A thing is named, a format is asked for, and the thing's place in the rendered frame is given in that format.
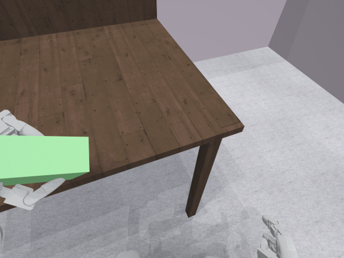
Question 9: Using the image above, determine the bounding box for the robot left hand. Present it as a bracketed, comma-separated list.
[0, 110, 65, 210]

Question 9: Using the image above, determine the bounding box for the robot right hand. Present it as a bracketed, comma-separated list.
[257, 214, 300, 258]

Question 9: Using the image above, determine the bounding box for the table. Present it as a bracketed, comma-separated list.
[0, 0, 244, 218]

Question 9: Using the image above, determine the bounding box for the sponge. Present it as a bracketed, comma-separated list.
[0, 135, 90, 186]

